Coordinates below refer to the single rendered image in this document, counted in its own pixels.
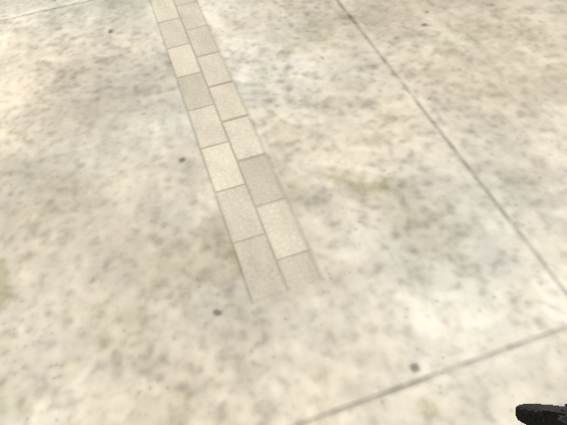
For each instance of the right robot hand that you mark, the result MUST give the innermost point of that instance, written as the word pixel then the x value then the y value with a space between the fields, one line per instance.
pixel 538 414

